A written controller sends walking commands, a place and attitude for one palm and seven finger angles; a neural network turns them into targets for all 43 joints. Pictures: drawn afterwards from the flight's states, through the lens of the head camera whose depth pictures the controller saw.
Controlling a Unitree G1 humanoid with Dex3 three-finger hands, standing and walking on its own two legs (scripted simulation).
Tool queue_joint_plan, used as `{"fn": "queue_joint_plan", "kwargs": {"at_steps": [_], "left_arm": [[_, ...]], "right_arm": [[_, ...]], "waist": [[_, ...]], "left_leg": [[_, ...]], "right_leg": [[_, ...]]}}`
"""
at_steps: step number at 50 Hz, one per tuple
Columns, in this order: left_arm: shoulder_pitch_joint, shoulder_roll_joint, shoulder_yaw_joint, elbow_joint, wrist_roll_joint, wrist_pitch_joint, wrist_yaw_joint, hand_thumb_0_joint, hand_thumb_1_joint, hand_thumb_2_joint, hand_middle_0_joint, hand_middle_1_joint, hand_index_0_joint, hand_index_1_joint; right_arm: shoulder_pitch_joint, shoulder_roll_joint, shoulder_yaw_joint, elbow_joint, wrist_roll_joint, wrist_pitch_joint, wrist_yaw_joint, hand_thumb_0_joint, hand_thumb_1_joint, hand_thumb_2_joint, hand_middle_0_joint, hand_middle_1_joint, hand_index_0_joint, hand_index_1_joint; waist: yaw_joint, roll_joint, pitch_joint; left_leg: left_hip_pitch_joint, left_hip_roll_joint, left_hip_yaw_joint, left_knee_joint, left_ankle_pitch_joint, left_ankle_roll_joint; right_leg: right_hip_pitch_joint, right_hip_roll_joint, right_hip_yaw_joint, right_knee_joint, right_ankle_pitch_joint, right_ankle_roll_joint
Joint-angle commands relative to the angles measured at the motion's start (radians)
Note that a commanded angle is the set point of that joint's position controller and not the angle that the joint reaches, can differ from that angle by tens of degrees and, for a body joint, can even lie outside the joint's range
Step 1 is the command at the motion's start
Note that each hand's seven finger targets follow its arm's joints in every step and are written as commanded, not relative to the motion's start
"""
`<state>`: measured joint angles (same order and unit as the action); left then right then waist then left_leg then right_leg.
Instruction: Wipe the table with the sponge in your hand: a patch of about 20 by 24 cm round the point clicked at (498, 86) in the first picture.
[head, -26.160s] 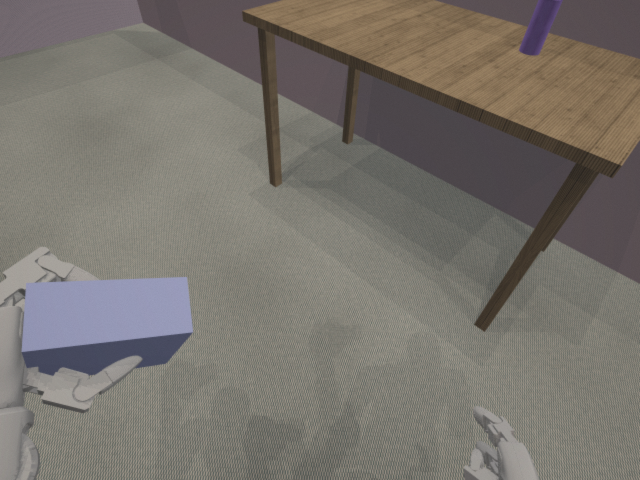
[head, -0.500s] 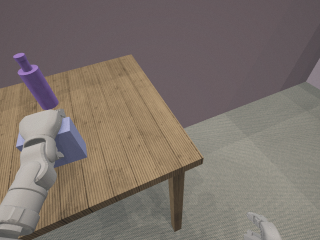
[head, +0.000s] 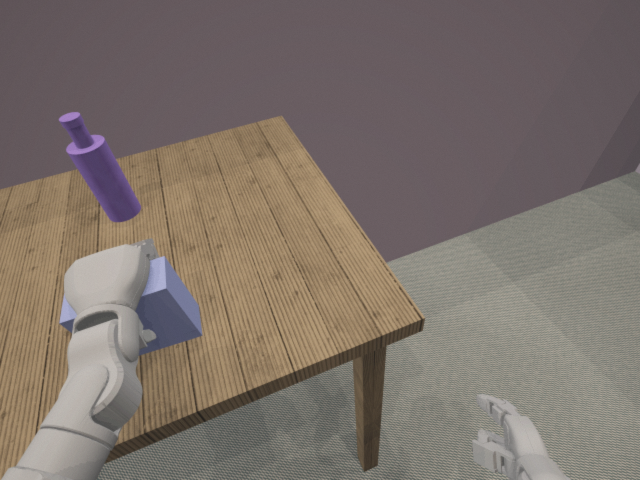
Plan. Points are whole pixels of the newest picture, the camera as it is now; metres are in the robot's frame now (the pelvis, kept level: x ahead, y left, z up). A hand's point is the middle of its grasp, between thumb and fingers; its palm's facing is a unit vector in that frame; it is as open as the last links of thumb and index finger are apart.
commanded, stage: wipe back along the middle lane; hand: left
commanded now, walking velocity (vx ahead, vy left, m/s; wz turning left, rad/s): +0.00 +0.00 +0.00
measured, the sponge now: (145, 320) +0.30 +0.28 +0.05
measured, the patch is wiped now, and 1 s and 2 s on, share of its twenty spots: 0.70 0.80 0.90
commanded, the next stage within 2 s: slide across to the third lane in 0.42 s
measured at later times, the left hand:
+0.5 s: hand (144, 331) +0.26 +0.24 +0.10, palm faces +0.11 -0.06 -0.99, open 9.7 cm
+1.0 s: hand (178, 334) +0.25 +0.19 +0.10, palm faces +0.07 -0.06 -1.00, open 9.7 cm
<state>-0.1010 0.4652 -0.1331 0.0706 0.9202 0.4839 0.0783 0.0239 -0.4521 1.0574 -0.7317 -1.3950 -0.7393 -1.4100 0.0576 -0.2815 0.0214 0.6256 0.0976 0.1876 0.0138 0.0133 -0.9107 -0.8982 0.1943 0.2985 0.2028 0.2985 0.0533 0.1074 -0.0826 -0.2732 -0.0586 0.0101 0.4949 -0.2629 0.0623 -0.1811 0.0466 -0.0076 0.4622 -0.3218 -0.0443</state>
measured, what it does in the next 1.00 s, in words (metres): stands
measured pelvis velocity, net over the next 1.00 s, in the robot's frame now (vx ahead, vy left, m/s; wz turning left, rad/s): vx -0.03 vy -0.03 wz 0.00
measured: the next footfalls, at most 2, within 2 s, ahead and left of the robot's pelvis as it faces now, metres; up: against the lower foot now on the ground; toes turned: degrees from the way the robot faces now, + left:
none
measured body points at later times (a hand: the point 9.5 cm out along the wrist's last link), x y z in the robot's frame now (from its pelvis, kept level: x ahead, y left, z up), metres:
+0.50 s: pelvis -0.01 -0.01 +0.00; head -0.04 -0.06 +0.44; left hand +0.24 +0.24 +0.15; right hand +0.23 -0.21 -0.09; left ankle -0.01 +0.08 -0.74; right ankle -0.05 -0.09 -0.74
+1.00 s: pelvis -0.03 -0.03 +0.00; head -0.06 -0.09 +0.44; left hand +0.24 +0.19 +0.15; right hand +0.22 -0.24 -0.09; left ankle -0.01 +0.08 -0.74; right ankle -0.05 -0.09 -0.74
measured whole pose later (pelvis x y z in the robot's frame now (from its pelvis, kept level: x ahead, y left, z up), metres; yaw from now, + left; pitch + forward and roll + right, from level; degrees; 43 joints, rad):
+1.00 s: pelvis -0.03 -0.03 +0.00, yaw +0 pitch -2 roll +1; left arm -0.08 0.38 -0.30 -0.04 0.95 0.61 0.05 0.00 -0.46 1.06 -0.73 -1.40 -0.75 -1.39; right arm 0.00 -0.27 0.03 0.65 0.09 0.15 0.02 0.02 -0.91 -0.90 0.19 0.30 0.20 0.30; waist 0.09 0.12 -0.05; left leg -0.21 -0.04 0.00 0.48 -0.23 0.02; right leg -0.15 0.06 -0.02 0.51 -0.32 -0.09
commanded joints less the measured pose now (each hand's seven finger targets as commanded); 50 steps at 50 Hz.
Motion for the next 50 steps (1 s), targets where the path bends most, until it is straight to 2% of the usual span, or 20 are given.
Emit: {"fn": "queue_joint_plan", "kwargs": {"at_steps": [1,2,3,4,6,7,8,12,13,17,18,22,23,26,27,28,30,37,38,50], "left_arm": [[-0.036,0.028,0.000,-0.103,-0.056,0.021,-0.041,0.000,0.100,1.300,-1.200,-1.600,-1.200,-1.600],[-0.021,0.029,0.005,-0.122,-0.050,0.027,-0.040,0.000,0.100,1.300,-1.200,-1.600,-1.200,-1.600],[-0.001,-0.023,-0.037,-0.141,-0.058,0.028,-0.039,0.000,0.100,1.300,-1.200,-1.600,-1.200,-1.600],[0.004,-0.031,-0.047,-0.153,-0.060,0.030,-0.040,0.000,0.100,1.300,-1.200,-1.600,-1.200,-1.600],[0.023,-0.007,-0.026,-0.167,-0.060,0.038,-0.036,0.000,0.100,1.300,-1.200,-1.600,-1.200,-1.600],[0.012,0.016,-0.011,-0.175,-0.052,0.049,-0.034,0.000,0.100,1.300,-1.200,-1.600,-1.200,-1.600],[0.005,-0.035,-0.054,-0.180,-0.051,0.055,-0.033,0.000,0.100,1.300,-1.200,-1.600,-1.200,-1.600],[0.045,-0.022,-0.048,-0.202,-0.043,0.074,-0.032,0.000,0.100,1.300,-1.200,-1.600,-1.200,-1.600],[0.032,-0.056,-0.082,-0.224,-0.047,0.076,-0.034,0.000,0.100,1.300,-1.200,-1.600,-1.200,-1.600],[0.071,-0.003,-0.033,-0.220,-0.040,0.090,-0.030,0.000,0.100,1.300,-1.200,-1.600,-1.200,-1.600],[0.051,-0.074,-0.102,-0.241,-0.042,0.090,-0.035,0.000,0.100,1.300,-1.200,-1.600,-1.200,-1.600],[0.111,-0.044,-0.073,-0.262,-0.038,0.088,-0.036,0.000,0.100,1.300,-1.200,-1.600,-1.200,-1.600],[0.123,-0.083,-0.107,-0.277,-0.044,0.086,-0.037,0.000,0.100,1.300,-1.200,-1.600,-1.200,-1.600],[0.161,-0.027,-0.050,-0.275,-0.052,0.078,-0.030,0.000,0.100,1.300,-1.200,-1.600,-1.200,-1.600],[0.140,-0.012,-0.038,-0.302,-0.044,0.084,-0.027,0.000,0.100,1.300,-1.200,-1.600,-1.200,-1.600],[0.103,-0.051,-0.078,-0.321,-0.050,0.087,-0.027,0.000,0.100,1.300,-1.200,-1.600,-1.200,-1.600],[0.044,-0.048,-0.089,-0.310,-0.041,0.092,-0.028,0.000,0.100,1.300,-1.200,-1.600,-1.200,-1.600],[-0.081,-0.038,-0.119,-0.353,-0.014,0.095,-0.035,0.000,0.100,1.300,-1.200,-1.600,-1.200,-1.600],[-0.111,-0.061,-0.139,-0.351,-0.020,0.090,-0.035,0.000,0.100,1.300,-1.200,-1.600,-1.200,-1.600],[-0.246,-0.084,-0.161,-0.233,-0.017,0.082,-0.022,0.000,0.100,1.300,-1.200,-1.600,-1.200,-1.600]], "right_arm": [[-0.185,-0.104,-0.031,-0.166,-0.004,-0.050,0.002,0.000,-0.900,-0.900,0.200,0.300,0.200,0.300],[-0.203,-0.104,-0.029,-0.171,-0.006,-0.051,0.005,0.000,-0.900,-0.900,0.200,0.300,0.200,0.300],[-0.197,-0.094,-0.028,-0.177,-0.004,-0.053,0.010,0.000,-0.900,-0.900,0.200,0.300,0.200,0.300],[-0.197,-0.095,-0.030,-0.177,-0.004,-0.054,0.013,0.000,-0.900,-0.900,0.200,0.300,0.200,0.300],[-0.206,-0.096,-0.029,-0.175,-0.005,-0.054,0.012,0.000,-0.900,-0.900,0.200,0.300,0.200,0.300],[-0.226,-0.101,-0.026,-0.174,-0.005,-0.051,0.012,0.000,-0.900,-0.900,0.200,0.300,0.200,0.300],[-0.221,-0.091,-0.025,-0.176,-0.003,-0.052,0.013,0.000,-0.900,-0.900,0.200,0.300,0.200,0.300],[-0.246,-0.094,-0.022,-0.177,-0.005,-0.054,0.018,0.000,-0.900,-0.900,0.200,0.300,0.200,0.300],[-0.242,-0.087,-0.020,-0.182,-0.002,-0.054,0.019,0.000,-0.900,-0.900,0.200,0.300,0.200,0.300],[-0.263,-0.092,-0.019,-0.178,-0.003,-0.055,0.017,0.000,-0.900,-0.900,0.200,0.300,0.200,0.300],[-0.261,-0.082,-0.015,-0.184,-0.002,-0.056,0.019,0.000,-0.900,-0.900,0.200,0.300,0.200,0.300],[-0.274,-0.086,-0.018,-0.182,-0.004,-0.057,0.027,0.000,-0.900,-0.900,0.200,0.300,0.200,0.300],[-0.268,-0.078,-0.018,-0.189,-0.002,-0.060,0.031,0.000,-0.900,-0.900,0.200,0.300,0.200,0.300],[-0.267,-0.082,-0.018,-0.177,-0.004,-0.062,0.029,0.000,-0.900,-0.900,0.200,0.300,0.200,0.300],[-0.284,-0.086,-0.018,-0.180,-0.007,-0.060,0.027,0.000,-0.900,-0.900,0.200,0.300,0.200,0.300],[-0.282,-0.079,-0.017,-0.185,-0.006,-0.059,0.024,0.000,-0.900,-0.900,0.200,0.300,0.200,0.300],[-0.278,-0.084,-0.020,-0.174,-0.008,-0.059,0.016,0.000,-0.900,-0.900,0.200,0.300,0.200,0.300],[-0.301,-0.080,-0.021,-0.175,-0.011,-0.074,0.010,0.000,-0.900,-0.900,0.200,0.300,0.200,0.300],[-0.295,-0.075,-0.021,-0.174,-0.009,-0.078,0.008,0.000,-0.900,-0.900,0.200,0.300,0.200,0.300],[-0.300,-0.075,-0.017,-0.138,-0.010,-0.088,0.005,0.000,-0.900,-0.900,0.200,0.300,0.200,0.300]], "waist": [[0.012,-0.133,-0.133],[0.020,-0.123,-0.133],[0.014,-0.127,-0.141],[0.012,-0.147,-0.129],[0.019,-0.159,-0.126],[0.020,-0.133,-0.119],[0.013,-0.139,-0.115],[0.025,-0.144,-0.099],[0.018,-0.139,-0.102],[0.035,-0.150,-0.091],[0.020,-0.150,-0.098],[0.031,-0.150,-0.084],[0.028,-0.156,-0.082],[0.035,-0.177,-0.079],[0.038,-0.159,-0.082],[0.026,-0.157,-0.069],[0.016,-0.165,-0.056],[0.017,-0.130,-0.093],[0.011,-0.140,-0.101],[0.004,-0.172,-0.090]], "left_leg": [[0.116,0.037,-0.070,-0.028,0.353,-0.012],[0.122,0.039,-0.078,-0.028,0.361,-0.014],[0.126,0.042,-0.078,-0.025,0.370,-0.015],[0.120,0.042,-0.078,-0.024,0.358,-0.015],[0.114,0.040,-0.073,-0.029,0.344,-0.014],[0.112,0.042,-0.077,-0.034,0.326,-0.015],[0.115,0.043,-0.076,-0.031,0.326,-0.017],[0.111,0.044,-0.079,-0.040,0.295,-0.016],[0.110,0.043,-0.079,-0.040,0.293,-0.015],[0.100,0.040,-0.077,-0.045,0.261,-0.014],[0.105,0.039,-0.071,-0.040,0.266,-0.012],[0.101,0.040,-0.072,-0.041,0.262,-0.011],[0.098,0.039,-0.070,-0.038,0.263,-0.009],[0.085,0.034,-0.062,-0.039,0.261,-0.010],[0.089,0.035,-0.063,-0.044,0.248,-0.009],[0.089,0.033,-0.059,-0.043,0.243,-0.006],[0.094,0.033,-0.058,-0.047,0.220,-0.002],[0.133,0.026,-0.065,-0.051,0.211,0.004],[0.133,0.025,-0.063,-0.046,0.208,0.005],[0.128,0.012,-0.045,-0.048,0.178,0.002]], "right_leg": [[0.018,0.002,0.016,-0.014,0.394,-0.018],[0.011,0.008,0.029,-0.008,0.389,-0.026],[0.015,0.003,0.010,-0.002,0.383,-0.020],[0.011,0.004,0.011,-0.006,0.384,-0.019],[0.023,0.002,0.019,-0.009,0.391,-0.017],[0.011,0.008,0.039,-0.007,0.371,-0.026],[0.005,0.004,0.019,-0.001,0.357,-0.021],[0.000,0.013,0.039,-0.003,0.333,-0.027],[0.005,0.007,0.024,0.001,0.326,-0.023],[0.010,0.013,0.055,-0.004,0.309,-0.029],[0.012,0.006,0.036,0.001,0.314,-0.023],[0.011,0.012,0.061,-0.001,0.323,-0.028],[0.015,0.007,0.044,0.003,0.320,-0.023],[0.039,0.006,0.060,-0.003,0.350,-0.020],[0.032,0.010,0.080,-0.007,0.341,-0.027],[0.029,0.004,0.069,-0.012,0.331,-0.022],[0.010,0.003,0.071,-0.024,0.302,-0.020],[0.010,0.008,0.097,-0.027,0.272,-0.031],[0.015,0.002,0.083,-0.025,0.267,-0.027],[0.013,-0.008,0.099,-0.050,0.264,-0.021]]}}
